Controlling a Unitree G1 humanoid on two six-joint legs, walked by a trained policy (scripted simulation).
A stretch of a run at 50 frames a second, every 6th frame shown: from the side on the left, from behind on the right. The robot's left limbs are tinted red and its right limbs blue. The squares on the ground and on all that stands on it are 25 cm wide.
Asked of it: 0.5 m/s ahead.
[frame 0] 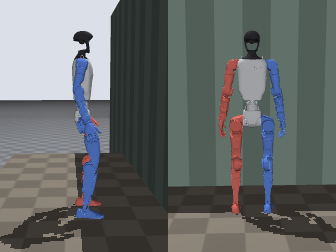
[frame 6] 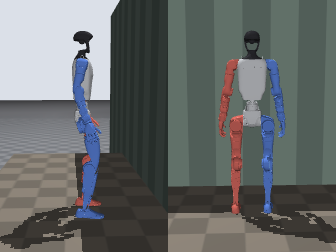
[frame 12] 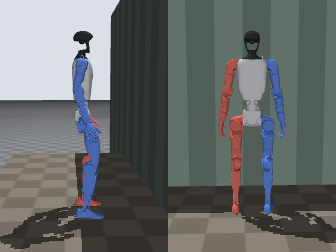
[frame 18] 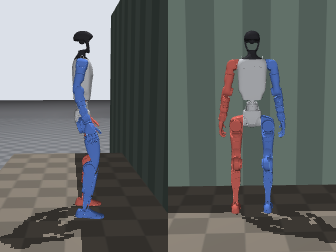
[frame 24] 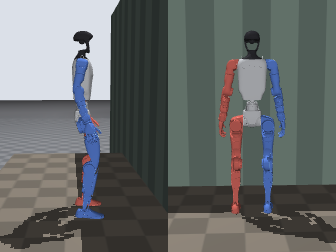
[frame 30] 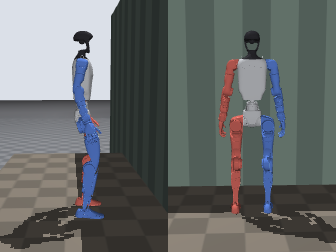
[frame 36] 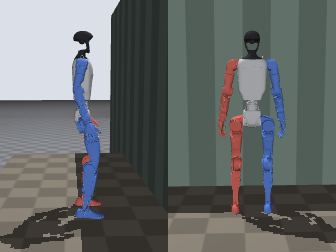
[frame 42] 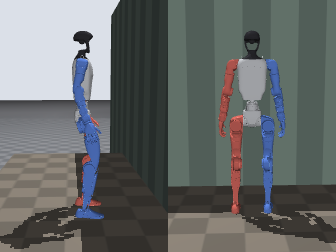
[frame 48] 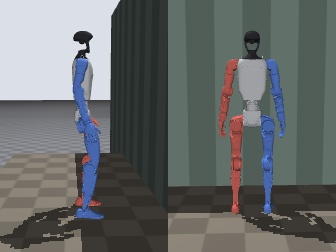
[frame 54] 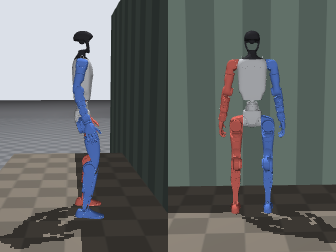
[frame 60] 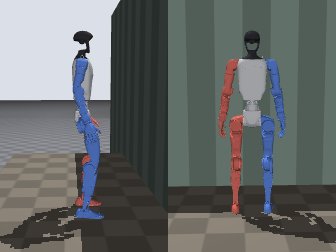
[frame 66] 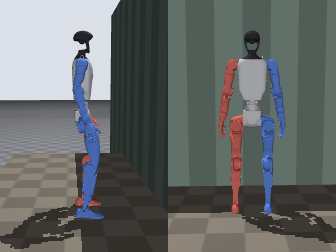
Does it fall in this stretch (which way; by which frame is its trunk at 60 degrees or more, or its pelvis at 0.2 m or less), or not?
no
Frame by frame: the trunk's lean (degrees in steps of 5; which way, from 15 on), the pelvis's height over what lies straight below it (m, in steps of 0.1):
0: 0, 0.8
6: 0, 0.8
12: 0, 0.8
18: 0, 0.8
24: 0, 0.8
30: 0, 0.8
36: 0, 0.8
42: 0, 0.8
48: 0, 0.8
54: 0, 0.8
60: 0, 0.8
66: 0, 0.8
